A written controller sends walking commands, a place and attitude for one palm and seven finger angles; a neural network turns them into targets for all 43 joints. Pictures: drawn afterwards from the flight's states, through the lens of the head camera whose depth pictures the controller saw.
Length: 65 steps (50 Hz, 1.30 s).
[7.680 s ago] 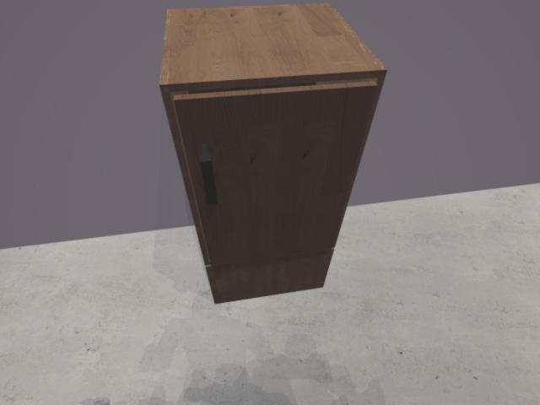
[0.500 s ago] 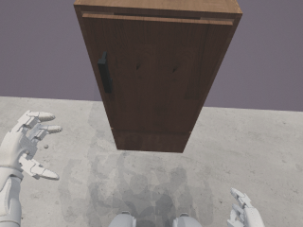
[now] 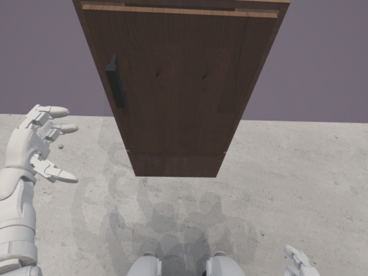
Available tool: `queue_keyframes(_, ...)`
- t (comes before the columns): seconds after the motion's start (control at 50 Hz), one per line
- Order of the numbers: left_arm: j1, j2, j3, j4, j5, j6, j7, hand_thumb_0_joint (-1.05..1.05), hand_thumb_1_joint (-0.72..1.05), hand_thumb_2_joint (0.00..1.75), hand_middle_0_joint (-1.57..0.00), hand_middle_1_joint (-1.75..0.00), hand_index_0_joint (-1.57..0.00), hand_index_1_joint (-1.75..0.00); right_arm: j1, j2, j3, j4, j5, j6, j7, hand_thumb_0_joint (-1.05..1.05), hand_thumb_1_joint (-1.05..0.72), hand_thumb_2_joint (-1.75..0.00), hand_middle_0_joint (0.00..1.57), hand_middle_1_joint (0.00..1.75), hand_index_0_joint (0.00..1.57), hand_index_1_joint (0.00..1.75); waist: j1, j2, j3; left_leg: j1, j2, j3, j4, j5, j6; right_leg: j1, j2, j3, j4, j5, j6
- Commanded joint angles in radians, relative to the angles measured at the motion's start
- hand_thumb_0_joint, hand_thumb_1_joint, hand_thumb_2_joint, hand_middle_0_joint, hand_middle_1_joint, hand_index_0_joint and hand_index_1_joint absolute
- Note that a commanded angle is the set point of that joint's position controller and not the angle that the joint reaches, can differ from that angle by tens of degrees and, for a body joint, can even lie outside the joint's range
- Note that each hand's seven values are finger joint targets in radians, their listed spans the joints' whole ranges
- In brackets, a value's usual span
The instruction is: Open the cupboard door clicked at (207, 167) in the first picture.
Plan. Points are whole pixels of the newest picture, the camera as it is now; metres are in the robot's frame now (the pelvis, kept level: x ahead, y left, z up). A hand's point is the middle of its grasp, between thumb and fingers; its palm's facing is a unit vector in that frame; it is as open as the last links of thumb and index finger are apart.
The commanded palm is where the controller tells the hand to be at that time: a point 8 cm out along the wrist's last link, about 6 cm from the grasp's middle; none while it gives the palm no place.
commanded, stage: move the hooked fingers beside the handle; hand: left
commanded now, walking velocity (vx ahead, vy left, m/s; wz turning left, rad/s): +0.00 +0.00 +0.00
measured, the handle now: (118, 82) +0.56 +0.19 +0.04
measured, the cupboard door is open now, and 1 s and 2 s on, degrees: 0 0 0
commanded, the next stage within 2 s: slide the fingers in behind the handle in 1.86 s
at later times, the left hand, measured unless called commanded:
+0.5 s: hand (75, 122) +0.42 +0.26 +0.06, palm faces +0.02 -1.00 -0.02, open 14.0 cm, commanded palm +0.41 +0.30 +0.05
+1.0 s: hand (87, 98) +0.49 +0.25 +0.06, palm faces +0.01 -1.00 -0.02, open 14.0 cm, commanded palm +0.48 +0.29 +0.05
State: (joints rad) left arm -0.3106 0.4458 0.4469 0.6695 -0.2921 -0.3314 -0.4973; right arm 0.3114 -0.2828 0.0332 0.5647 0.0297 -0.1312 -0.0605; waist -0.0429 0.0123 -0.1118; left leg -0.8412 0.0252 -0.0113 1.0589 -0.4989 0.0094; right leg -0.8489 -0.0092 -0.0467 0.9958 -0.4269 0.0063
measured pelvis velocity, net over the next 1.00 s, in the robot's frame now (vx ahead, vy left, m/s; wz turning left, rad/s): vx -0.01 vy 0.01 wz -0.03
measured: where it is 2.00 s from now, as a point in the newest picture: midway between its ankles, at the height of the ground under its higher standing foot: outside the picture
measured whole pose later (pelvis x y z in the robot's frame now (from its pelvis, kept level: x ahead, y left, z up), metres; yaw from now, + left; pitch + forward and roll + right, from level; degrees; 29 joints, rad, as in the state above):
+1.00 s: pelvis -0.01 +0.01 -0.02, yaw -1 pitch +23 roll -3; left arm -0.84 0.62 0.49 1.16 -0.12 -0.39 -0.41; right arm 0.38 -0.28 0.05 0.61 0.00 0.03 -0.03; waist -0.15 0.02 -0.11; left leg -1.02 0.04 -0.01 1.14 -0.51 0.02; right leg -1.02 0.01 -0.04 1.04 -0.42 0.01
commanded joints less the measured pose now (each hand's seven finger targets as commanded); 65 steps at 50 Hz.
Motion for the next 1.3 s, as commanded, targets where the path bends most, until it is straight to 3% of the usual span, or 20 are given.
queue_keyframes(0.0, -0.286, 0.292, 0.085, -0.147, -0.022, -0.069, 0.006, 0.0, -0.5, 0.3, -0.3, -1.2, -0.3, -1.2, 0.046, -0.16, -0.066, -0.104, 0.001, -0.025, -0.012, 0.0, -0.9, -0.9, 0.2, 0.3, 0.2, 0.3, -0.003, 0.049, -0.334, 0.139, -0.018, -0.011, -0.149, 0.323, 0.006, 0.229, 0.036, 0.019, -0.095, 0.246, -0.031)
queue_keyframes(0.02, -0.334, 0.292, 0.071, -0.162, -0.011, -0.075, 0.006, 0.0, -0.5, 0.3, -0.3, -1.2, -0.3, -1.2, 0.048, -0.158, -0.065, -0.097, 0.001, -0.023, -0.011, 0.0, -0.9, -0.9, 0.2, 0.3, 0.2, 0.3, -0.007, 0.087, -0.352, 0.158, -0.016, -0.012, -0.151, 0.335, 0.004, 0.216, 0.034, 0.019, -0.089, 0.252, -0.031)
queue_keyframes(0.14, -0.421, 0.271, 0.042, -0.116, 0.009, -0.085, 0.032, 0.0, -0.5, 0.3, -0.3, -1.2, -0.3, -1.2, 0.074, -0.158, -0.07, -0.077, -0.002, -0.001, -0.004, 0.0, -0.9, -0.9, 0.2, 0.3, 0.2, 0.3, -0.023, 0.095, -0.364, 0.186, -0.01, -0.022, -0.149, 0.364, 0.0, 0.181, 0.035, 0.008, -0.086, 0.256, -0.03)
queue_keyframes(0.22, -0.43, 0.29, 0.054, -0.102, 0.024, -0.091, 0.05, 0.0, -0.5, 0.3, -0.3, -1.2, -0.3, -1.2, 0.087, -0.159, -0.074, -0.074, -0.004, 0.015, 0.003, 0.0, -0.9, -0.9, 0.2, 0.3, 0.2, 0.3, -0.018, 0.085, -0.41, 0.203, -0.01, -0.019, -0.144, 0.394, 0.001, 0.202, 0.037, 0.012, -0.085, 0.28, -0.029)
queue_keyframes(0.3, -0.45, 0.328, 0.089, -0.045, 0.033, -0.097, 0.063, 0.0, -0.5, 0.3, -0.3, -1.2, -0.3, -1.2, 0.094, -0.161, -0.071, -0.073, -0.007, 0.035, 0.005, 0.0, -0.9, -0.9, 0.2, 0.3, 0.2, 0.3, -0.012, 0.076, -0.389, 0.159, -0.011, -0.013, -0.141, 0.384, 0.003, 0.219, 0.038, 0.015, -0.079, 0.291, -0.032)
queue_keyframes(0.32, -0.468, 0.303, 0.064, -0.022, 0.039, -0.095, 0.062, 0.0, -0.5, 0.3, -0.3, -1.2, -0.3, -1.2, 0.093, -0.157, -0.069, -0.072, -0.006, 0.039, 0.007, 0.0, -0.9, -0.9, 0.2, 0.3, 0.2, 0.3, -0.025, 0.08, -0.376, 0.157, -0.011, -0.008, -0.14, 0.366, 0.005, 0.2, 0.038, 0.017, -0.083, 0.281, -0.028)
queue_keyframes(0.38, -0.564, 0.337, 0.074, 0.061, 0.057, -0.104, 0.065, 0.0, -0.5, 0.3, -0.3, -1.2, -0.3, -1.2, 0.1, -0.163, -0.067, -0.057, -0.008, 0.051, 0.005, 0.0, -0.9, -0.9, 0.2, 0.3, 0.2, 0.3, -0.044, 0.053, -0.33, 0.098, -0.011, -0.006, -0.131, 0.279, 0.01, 0.172, 0.036, 0.023, -0.089, 0.22, -0.025)
queue_keyframes(0.46, -0.673, 0.364, 0.067, 0.085, 0.078, -0.137, 0.056, 0.0, -0.5, 0.3, -0.3, -1.2, -0.3, -1.2, 0.116, -0.166, -0.067, -0.043, -0.012, 0.061, 0.004, 0.0, -0.9, -0.9, 0.2, 0.3, 0.2, 0.3, -0.048, 0.122, -0.402, 0.147, -0.009, -0.017, -0.112, 0.317, 0.007, 0.143, 0.038, 0.024, -0.068, 0.233, -0.031)
queue_keyframes(0.56, -0.776, 0.367, 0.041, 0.188, 0.094, -0.132, 0.046, 0.0, -0.5, 0.3, -0.3, -1.2, -0.3, -1.2, 0.137, -0.174, -0.064, -0.021, -0.015, 0.079, 0.004, 0.0, -0.9, -0.9, 0.2, 0.3, 0.2, 0.3, -0.079, 0.1, -0.405, 0.131, -0.005, -0.029, -0.092, 0.306, 0.011, 0.095, 0.038, 0.019, -0.058, 0.217, -0.027)
queue_keyframes(0.62, -0.783, 0.409, 0.071, 0.176, 0.101, -0.13, 0.049, 0.0, -0.5, 0.3, -0.3, -1.2, -0.3, -1.2, 0.156, -0.179, -0.065, -0.021, -0.021, 0.093, 0.008, 0.0, -0.9, -0.9, 0.2, 0.3, 0.2, 0.3, -0.063, 0.149, -0.479, 0.186, -0.002, -0.037, -0.082, 0.394, 0.003, 0.092, 0.04, 0.013, -0.041, 0.262, -0.031)
queue_keyframes(0.74, -0.795, 0.456, 0.103, 0.226, 0.116, -0.118, 0.07, 0.0, -0.5, 0.3, -0.3, -1.2, -0.3, -1.2, 0.175, -0.18, -0.062, -0.025, -0.024, 0.121, 0.015, 0.0, -0.9, -0.9, 0.2, 0.3, 0.2, 0.3, -0.073, 0.105, -0.463, 0.118, -0.001, -0.024, -0.07, 0.377, 0.013, 0.12, 0.044, 0.021, -0.044, 0.28, -0.022)
queue_keyframes(0.8, -0.864, 0.445, 0.075, 0.202, 0.13, -0.127, 0.078, 0.0, -0.5, 0.3, -0.3, -1.2, -0.3, -1.2, 0.184, -0.179, -0.061, -0.022, -0.028, 0.13, 0.016, 0.0, -0.9, -0.9, 0.2, 0.3, 0.2, 0.3, -0.091, 0.149, -0.457, 0.155, 0.002, -0.034, -0.075, 0.39, 0.012, 0.087, 0.047, 0.014, -0.045, 0.27, -0.027)
queue_keyframes(0.82, -0.868, 0.47, 0.096, 0.188, 0.134, -0.134, 0.083, 0.0, -0.5, 0.3, -0.3, -1.2, -0.3, -1.2, 0.191, -0.184, -0.063, -0.019, -0.031, 0.134, 0.018, 0.0, -0.9, -0.9, 0.2, 0.3, 0.2, 0.3, -0.081, 0.174, -0.488, 0.183, 0.003, -0.039, -0.074, 0.416, 0.005, 0.082, 0.047, 0.012, -0.042, 0.273, -0.028)
queue_keyframes(0.88, -0.906, 0.445, 0.074, 0.262, 0.132, -0.125, 0.091, 0.0, -0.5, 0.3, -0.3, -1.2, -0.3, -1.2, 0.196, -0.184, -0.058, -0.006, -0.031, 0.139, 0.018, 0.0, -0.9, -0.9, 0.2, 0.3, 0.2, 0.3, -0.118, 0.115, -0.428, 0.122, 0.004, -0.035, -0.067, 0.347, 0.015, 0.064, 0.047, 0.017, -0.057, 0.24, -0.019)
queue_keyframes(1.04, -1.011, 0.52, 0.086, 0.318, 0.17, -0.119, 0.093, 0.0, -0.5, 0.3, -0.3, -1.2, -0.3, -1.2, 0.227, -0.193, -0.046, 0.0, -0.041, 0.159, 0.017, 0.0, -0.9, -0.9, 0.2, 0.3, 0.2, 0.3, -0.14, 0.158, -0.465, 0.112, 0.007, -0.048, -0.044, 0.369, 0.016, 0.03, 0.048, 0.013, -0.036, 0.244, -0.022)
queue_keyframes(1.08, -0.965, 0.498, 0.076, 0.353, 0.17, -0.109, 0.091, 0.0, -0.5, 0.3, -0.3, -1.2, -0.3, -1.2, 0.229, -0.194, -0.045, -0.006, -0.041, 0.164, 0.021, 0.0, -0.9, -0.9, 0.2, 0.3, 0.2, 0.3, -0.14, 0.146, -0.455, 0.101, 0.006, -0.044, -0.044, 0.356, 0.018, 0.024, 0.05, 0.013, -0.042, 0.232, -0.022)
queue_keyframes(1.16, -0.953, 0.551, 0.117, 0.326, 0.17, -0.107, 0.086, 0.0, -0.5, 0.3, -0.3, -1.2, -0.3, -1.2, 0.24, -0.197, -0.046, -0.018, -0.044, 0.178, 0.025, 0.0, -0.9, -0.9, 0.2, 0.3, 0.2, 0.3, -0.127, 0.149, -0.514, 0.102, 0.007, -0.039, -0.032, 0.406, 0.02, 0.059, 0.05, 0.015, -0.027, 0.287, -0.019)
queue_keyframes(1.18, -0.927, 0.581, 0.14, 0.317, 0.176, -0.108, 0.086, 0.0, -0.5, 0.3, -0.3, -1.2, -0.3, -1.2, 0.24, -0.198, -0.047, -0.025, -0.044, 0.181, 0.026, 0.0, -0.9, -0.9, 0.2, 0.3, 0.2, 0.3, -0.108, 0.155, -0.523, 0.103, 0.007, -0.039, -0.035, 0.415, 0.017, 0.076, 0.051, 0.014, -0.025, 0.292, -0.022)
queue_keyframes(1.22, -0.937, 0.535, 0.111, 0.272, 0.166, -0.117, 0.081, 0.0, -0.5, 0.3, -0.3, -1.2, -0.3, -1.2, 0.24, -0.193, -0.048, -0.025, -0.045, 0.187, 0.032, 0.0, -0.9, -0.9, 0.2, 0.3, 0.2, 0.3, -0.118, 0.196, -0.548, 0.165, 0.012, -0.046, -0.03, 0.47, 0.012, 0.042, 0.055, 0.007, -0.019, 0.31, -0.023)
queue_keyframes(1.28, -0.919, 0.545, 0.133, 0.278, 0.155, -0.113, 0.083, 0.0, -0.5, 0.3, -0.3, -1.2, -0.3, -1.2, 0.238, -0.195, -0.052, -0.023, -0.042, 0.193, 0.033, 0.0, -0.9, -0.9, 0.2, 0.3, 0.2, 0.3, -0.119, 0.156, -0.521, 0.132, 0.012, -0.042, -0.033, 0.438, 0.016, 0.065, 0.058, 0.011, -0.031, 0.303, -0.02)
